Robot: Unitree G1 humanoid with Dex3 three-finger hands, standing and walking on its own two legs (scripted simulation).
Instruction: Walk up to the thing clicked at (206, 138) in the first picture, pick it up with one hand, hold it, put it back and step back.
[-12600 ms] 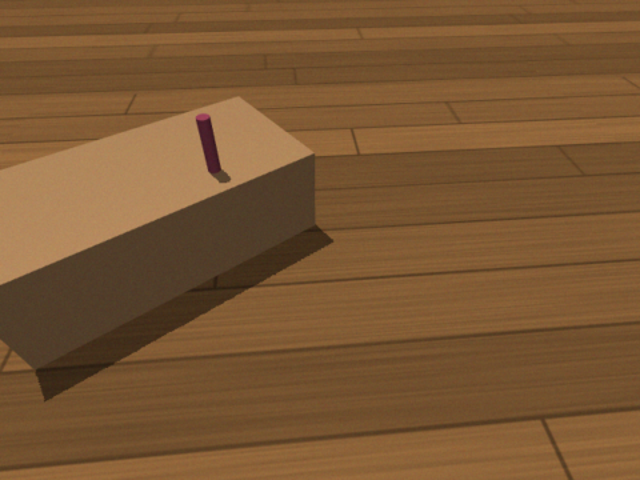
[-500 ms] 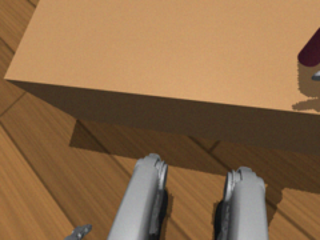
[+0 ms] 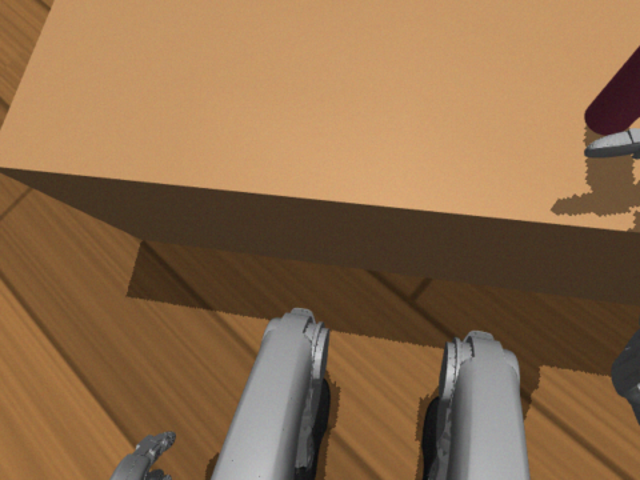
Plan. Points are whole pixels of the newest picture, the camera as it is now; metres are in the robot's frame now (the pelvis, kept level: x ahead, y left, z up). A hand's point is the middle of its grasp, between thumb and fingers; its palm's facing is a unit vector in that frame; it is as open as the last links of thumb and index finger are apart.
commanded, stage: close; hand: right
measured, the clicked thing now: out of the picture +0.56 -0.25 +0.06
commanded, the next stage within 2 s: settle in 0.82 s
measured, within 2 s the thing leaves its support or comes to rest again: leaves its support in 1.24 s
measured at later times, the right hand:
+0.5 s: hand out of the picture +0.55 -0.25 +0.02, palm faces +0.22 +0.97 -0.03, open 14.6 cm
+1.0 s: hand out of the picture +0.55 -0.26 +0.03, palm faces +0.24 +0.97 -0.02, open 7.3 cm
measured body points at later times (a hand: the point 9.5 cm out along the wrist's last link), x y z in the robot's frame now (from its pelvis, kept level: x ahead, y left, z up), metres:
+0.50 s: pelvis +0.00 +0.00 -0.01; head +0.22 -0.04 +0.37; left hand +0.05 +0.28 -0.13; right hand +0.54 -0.31 +0.02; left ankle +0.08 +0.12 -0.41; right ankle +0.07 -0.13 -0.41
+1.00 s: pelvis +0.00 +0.00 -0.01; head +0.22 -0.04 +0.38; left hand +0.05 +0.28 -0.12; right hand +0.54 -0.31 +0.03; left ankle +0.08 +0.12 -0.41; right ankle +0.07 -0.13 -0.41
